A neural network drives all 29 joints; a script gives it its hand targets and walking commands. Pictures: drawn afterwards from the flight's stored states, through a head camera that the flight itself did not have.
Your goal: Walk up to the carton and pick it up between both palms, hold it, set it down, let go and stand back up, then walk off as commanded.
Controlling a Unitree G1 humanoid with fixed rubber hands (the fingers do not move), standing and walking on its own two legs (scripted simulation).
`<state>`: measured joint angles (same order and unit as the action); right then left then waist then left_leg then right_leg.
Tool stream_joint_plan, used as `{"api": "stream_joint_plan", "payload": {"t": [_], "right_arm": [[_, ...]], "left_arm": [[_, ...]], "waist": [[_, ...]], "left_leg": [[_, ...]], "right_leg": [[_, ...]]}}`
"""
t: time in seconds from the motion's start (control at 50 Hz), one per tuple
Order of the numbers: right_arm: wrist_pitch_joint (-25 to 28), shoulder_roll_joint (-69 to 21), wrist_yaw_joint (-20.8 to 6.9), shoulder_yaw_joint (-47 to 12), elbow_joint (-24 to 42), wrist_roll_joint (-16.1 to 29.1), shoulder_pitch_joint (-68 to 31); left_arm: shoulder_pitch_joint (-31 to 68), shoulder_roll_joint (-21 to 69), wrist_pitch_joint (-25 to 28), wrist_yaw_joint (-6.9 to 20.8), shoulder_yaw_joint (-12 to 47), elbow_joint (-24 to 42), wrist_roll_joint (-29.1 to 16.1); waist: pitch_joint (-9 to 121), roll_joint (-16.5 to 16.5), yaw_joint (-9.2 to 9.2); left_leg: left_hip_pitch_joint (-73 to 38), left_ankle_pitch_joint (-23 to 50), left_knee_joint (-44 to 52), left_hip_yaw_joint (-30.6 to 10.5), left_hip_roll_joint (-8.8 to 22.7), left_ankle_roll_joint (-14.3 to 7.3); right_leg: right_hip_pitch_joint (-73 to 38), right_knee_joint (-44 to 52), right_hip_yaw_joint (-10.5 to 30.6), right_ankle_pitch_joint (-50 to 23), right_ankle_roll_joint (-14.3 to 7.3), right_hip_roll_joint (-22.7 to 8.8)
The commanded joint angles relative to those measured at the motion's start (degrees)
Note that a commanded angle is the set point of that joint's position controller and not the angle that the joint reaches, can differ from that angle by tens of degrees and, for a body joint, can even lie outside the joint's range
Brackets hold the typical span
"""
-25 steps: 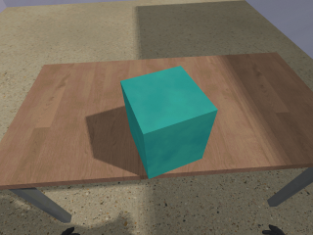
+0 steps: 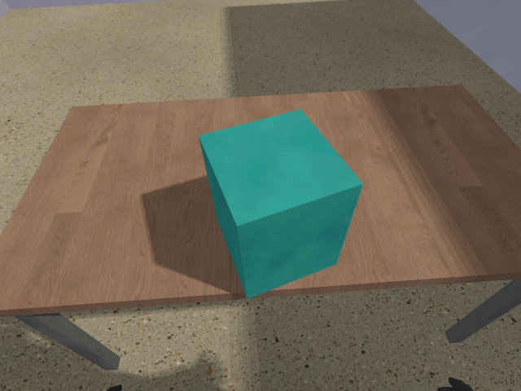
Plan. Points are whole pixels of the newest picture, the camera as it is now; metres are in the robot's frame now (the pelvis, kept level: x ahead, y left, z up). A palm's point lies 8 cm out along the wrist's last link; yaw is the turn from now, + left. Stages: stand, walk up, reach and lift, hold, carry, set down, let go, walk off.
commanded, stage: stand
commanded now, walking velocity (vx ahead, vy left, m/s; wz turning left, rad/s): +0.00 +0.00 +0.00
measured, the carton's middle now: (273, 205) +0.44 +0.01 -0.01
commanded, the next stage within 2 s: walk up in 1.76 s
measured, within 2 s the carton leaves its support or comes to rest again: neither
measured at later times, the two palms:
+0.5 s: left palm out of the picture +0.08 +0.28 -0.11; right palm out of the picture +0.09 -0.30 -0.10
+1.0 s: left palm out of the picture +0.08 +0.28 -0.11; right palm out of the picture +0.09 -0.30 -0.10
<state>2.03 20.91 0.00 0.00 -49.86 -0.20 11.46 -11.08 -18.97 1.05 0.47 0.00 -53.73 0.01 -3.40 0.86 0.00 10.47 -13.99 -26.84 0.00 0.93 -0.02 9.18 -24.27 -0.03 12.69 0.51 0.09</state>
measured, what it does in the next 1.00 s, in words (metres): stands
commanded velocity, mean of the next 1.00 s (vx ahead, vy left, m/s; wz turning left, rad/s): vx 0.00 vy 0.00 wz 0.00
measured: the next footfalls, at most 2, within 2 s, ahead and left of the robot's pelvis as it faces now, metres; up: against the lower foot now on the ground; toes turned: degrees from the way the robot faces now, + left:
none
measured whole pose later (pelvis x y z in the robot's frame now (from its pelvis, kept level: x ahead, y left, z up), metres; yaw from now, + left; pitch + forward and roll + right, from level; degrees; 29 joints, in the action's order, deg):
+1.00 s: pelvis +0.00 +0.00 +0.00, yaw +0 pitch -3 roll -1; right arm 2.0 21.0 0.0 0.0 -51.7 -0.2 11.5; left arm -10.4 -19.0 0.9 0.5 0.0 -54.8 0.0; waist -3.8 0.7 0.0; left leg 9.4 -13.4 -25.3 0.0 0.9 0.0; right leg 8.2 -22.9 0.0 12.2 0.5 0.1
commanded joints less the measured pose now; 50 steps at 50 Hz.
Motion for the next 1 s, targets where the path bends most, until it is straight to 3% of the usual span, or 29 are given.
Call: {"api": "stream_joint_plan", "payload": {"t": [0.0, 0.08, 0.18, 0.2, 0.22, 0.28, 0.3, 0.34, 0.36, 0.42, 0.46, 0.48, 0.5, 0.52, 0.54, 0.56, 0.6, 0.62, 0.64, 0.66, 0.68, 0.7, 0.72, 0.74, 0.82, 0.84, 0.86, 0.96, 0.98], "right_arm": [[0.4, 11.8, 0.3, 2.9, -1.9, -0.7, -2.8], [0.7, 11.7, 0.3, 2.7, -0.6, -0.6, -5.5], [0.8, 10.7, 0.5, 2.4, -1.6, -0.4, -3.6], [0.8, 9.6, 0.6, 1.9, -1.9, -0.5, -3.6], [0.8, 10.3, 0.3, 1.8, -3.3, 0.1, -0.9], [0.2, 11.4, 0.5, 2.6, -2.0, -0.6, -3.9], [0.5, 12.4, 0.5, 2.7, -1.2, -0.8, -5.0], [0.5, 11.1, 0.6, 2.6, -2.5, -0.4, -3.4], [0.4, 12.2, 0.7, 2.7, -3.2, -0.4, -2.7], [0.0, 10.2, 0.2, 2.0, -2.6, -0.2, -4.1], [0.3, 11.0, 0.3, 2.5, -2.7, -0.6, -4.8], [0.4, 12.6, 0.3, 3.0, -2.4, -0.7, -6.2], [0.6, 10.6, 0.0, 2.7, -2.3, -0.3, -5.4], [0.3, 9.9, 0.4, 2.0, -2.2, -0.1, -3.9], [0.2, 10.5, 0.4, 2.2, -2.6, -0.6, -4.0], [0.0, 11.2, 0.2, 2.2, -2.8, -0.3, -3.4], [0.1, 12.7, 0.7, 3.0, -2.9, -0.9, -3.8], [0.1, 10.7, 0.6, 2.3, -2.6, -0.5, -5.0], [0.5, 12.2, 0.6, 2.7, -2.7, -0.6, -4.4], [0.3, 12.8, 0.5, 2.8, -3.0, -0.5, -3.7], [0.0, 13.1, 0.5, 3.2, -2.3, -0.6, -5.6], [0.1, 12.1, 0.3, 2.8, -2.7, -0.4, -3.9], [0.3, 10.9, 0.1, 2.4, -2.6, -0.4, -3.3], [0.2, 11.4, 0.4, 2.4, -3.2, -0.6, -3.7], [0.4, 11.9, 0.7, 2.6, -2.7, -0.5, -4.9], [0.3, 11.9, 0.8, 2.6, -2.2, -0.7, -4.5], [0.1, 11.5, 0.6, 2.6, -2.3, -0.3, -4.8], [0.5, 12.3, 0.7, 2.9, -2.3, -0.6, -4.2], [0.4, 10.3, 0.4, 2.0, -2.1, -0.4, -4.1]], "left_arm": [[5.9, -13.9, 0.8, -0.7, -2.8, -0.1, 0.7], [6.6, -11.6, 0.4, -0.4, -2.6, 0.1, 0.3], [6.3, -14.3, 0.6, -0.1, -3.3, -0.1, 0.4], [6.1, -12.4, 1.1, -0.2, -2.8, -0.8, 0.3], [6.2, -13.0, 1.0, 0.0, -3.2, -0.4, 0.6], [6.2, -13.0, 0.8, -0.4, -3.2, -0.2, 0.4], [5.8, -11.4, 0.4, -0.5, -2.2, 0.4, 0.2], [6.4, -14.1, 0.7, -0.4, -3.0, -0.5, 0.7], [6.2, -11.2, 0.7, 0.0, -2.5, -0.4, 0.4], [6.7, -14.1, 0.5, 0.0, -3.1, -0.5, 0.6], [7.3, -14.8, 1.0, 0.0, -3.7, -0.5, 0.3], [6.5, -13.2, 0.6, -0.2, -2.7, -0.8, 0.4], [5.6, -12.1, 0.6, -0.4, -2.3, -0.7, 0.4], [5.9, -13.5, 0.8, -0.1, -3.2, -0.4, 0.7], [6.4, -13.4, 0.6, -0.5, -2.8, -0.5, 1.0], [8.2, -12.1, 0.7, -0.2, -2.7, 0.3, 0.5], [6.4, -12.6, 0.5, -0.4, -2.8, -0.6, 0.4], [6.8, -12.4, 0.9, -0.5, -2.7, -0.6, 0.2], [4.7, -12.0, 1.0, -0.4, -2.8, -0.9, 0.1], [4.6, -12.5, 0.8, -0.3, -2.6, -1.4, 0.1], [6.8, -12.3, 0.7, -0.4, -2.5, -0.9, 1.1], [6.0, -13.0, 0.7, -0.4, -3.0, -0.6, 0.3], [6.8, -12.4, 0.7, -0.4, -2.7, -0.4, 0.4], [6.3, -12.3, 0.7, -0.4, -2.5, -0.5, 0.5], [5.6, -12.2, 0.7, -0.7, -2.6, -1.2, 0.3], [5.3, -13.9, 0.5, -0.5, -2.7, -1.5, 0.4], [5.3, -14.3, 0.4, -0.7, -3.1, -1.3, 0.2], [5.6, -11.6, 0.2, -0.1, -2.4, -1.5, -0.2], [5.7, -12.3, 0.4, 0.1, -2.5, -0.3, 0.1]], "waist": [[2.6, -0.4, 0.68], [2.9, 1.8, 0.11], [0.2, -2.2, 0.28], [0.7, -0.8, -0.08], [0.3, -1.0, 0.69], [2.2, -1.0, -0.57], [0.5, 1.0, -0.83], [0.8, -2.4, 0.16], [0.2, 1.5, -0.03], [2.1, -2.3, 0.45], [0.5, -1.2, 0.23], [-0.5, 3.8, 0.15], [1.2, 1.9, 0.22], [2.0, -3.7, 0.37], [1.4, -2.4, -0.55], [4.5, -1.8, 1.27], [1.8, 0.7, 0.41], [2.0, -1.4, -0.19], [1.3, -1.7, -0.34], [4.1, 0.4, -0.74], [2.1, 0.9, -0.08], [2.5, -3.8, -0.76], [3.1, -3.9, 0.13], [1.9, 1.1, 0.28], [2.7, 1.0, -0.05], [2.4, -1.4, -0.8], [2.9, 0.3, -0.79], [-0.2, 0.5, -0.34], [3.3, -2.8, -0.47]], "left_leg": [[-3.0, 10.4, 9.6, -5.7, 6.2, -1.3], [-2.3, 11.0, 8.3, -5.5, 6.5, -1.2], [-1.2, 7.6, 9.5, -5.4, 6.1, -1.1], [-0.7, 7.1, 10.0, -5.9, 6.8, -1.6], [0.8, 7.5, 9.6, -6.1, 6.5, -1.2], [-2.4, 9.1, 10.2, -5.8, 6.7, -1.4], [0.9, 7.9, 10.0, -5.6, 6.1, -1.3], [-0.4, 5.8, 11.0, -6.6, 6.9, -1.7], [-0.3, 4.4, 11.4, -6.3, 6.8, -1.6], [0.0, -1.0, 13.1, -7.5, 6.9, -1.3], [-0.9, 4.4, 10.5, -5.9, 6.0, -1.3], [0.6, 1.0, 10.6, -5.1, 6.1, -1.2], [0.0, 1.3, 11.4, -6.6, 6.2, -1.0], [0.6, 3.5, 11.3, -7.2, 6.7, -1.5], [1.1, 4.0, 10.4, -6.0, 6.4, -1.8], [-3.0, 4.7, 10.9, -5.6, 6.4, -1.5], [-2.0, 9.5, 9.8, -5.1, 6.5, -1.8], [-1.1, 8.4, 10.4, -7.2, 7.3, -2.1], [-2.1, 7.5, 11.2, -5.8, 6.7, -1.6], [-3.8, 9.9, 10.5, -6.4, 6.4, -1.2], [-1.7, 6.4, 10.6, -5.6, 6.0, -0.7], [-2.6, 7.0, 10.3, -6.1, 6.7, -1.0], [-2.8, 8.7, 9.7, -5.7, 6.8, -0.9], [-3.0, 8.8, 9.6, -5.2, 6.1, -1.0], [-2.9, 10.7, 10.1, -5.4, 6.8, -1.3], [-1.7, 10.4, 9.5, -5.4, 7.0, -0.9], [-3.4, 11.8, 9.2, -5.7, 6.9, -1.0], [-1.3, 8.2, 10.7, -5.3, 6.7, -1.5], [-1.8, 9.2, 9.7, -6.1, 7.0, -1.6]], "right_leg": [[-0.6, 4.1, 4.9, -9.3, -2.4, -6.2], [-1.6, 5.1, 4.2, -8.9, -2.3, -6.3], [0.4, 5.6, 4.8, -7.0, -1.3, -5.8], [-0.4, 5.1, 6.0, -6.7, -2.5, -6.7], [0.0, 4.9, 5.5, -7.9, -2.5, -6.6], [-0.5, 5.3, 5.5, -5.5, -2.3, -6.2], [-1.6, 5.5, 5.2, -6.7, -2.2, -6.3], [-0.8, 4.9, 5.3, -5.5, -2.5, -6.4], [-0.6, 5.7, 4.7, -4.1, -2.1, -6.2], [-0.8, 5.2, 3.9, -2.5, -1.8, -5.2], [0.4, 5.3, 5.4, -3.4, -2.0, -5.9], [0.8, 7.4, 5.7, -3.6, -1.8, -6.0], [-1.3, 5.7, 5.5, -4.0, -2.3, -6.0], [-2.2, 5.1, 5.0, -6.0, -2.8, -6.1], [-2.6, 5.7, 5.3, -7.3, -2.5, -6.2], [-2.1, 5.5, 5.4, -7.9, -2.4, -6.5], [-1.2, 5.9, 5.6, -9.2, -2.3, -6.5], [-1.3, 5.2, 4.9, -8.5, -2.3, -6.4], [-1.2, 5.7, 5.3, -7.6, -2.2, -6.5], [-1.4, 5.9, 4.6, -5.1, -2.1, -5.5], [-1.6, 5.8, 4.2, -5.7, -1.8, -5.3], [-0.6, 5.3, 4.6, -5.3, -2.1, -6.1], [-1.1, 5.4, 4.7, -7.1, -2.3, -6.1], [-0.1, 6.4, 5.5, -8.7, -1.9, -6.4], [-1.1, 5.4, 5.4, -10.1, -2.2, -6.7], [-2.0, 6.0, 4.7, -8.9, -1.9, -6.7], [-0.9, 5.5, 5.6, -7.6, -2.2, -6.3], [-0.8, 5.5, 5.7, -8.4, -2.5, -6.6], [-2.4, 4.6, 4.6, -9.4, -2.7, -6.3]]}}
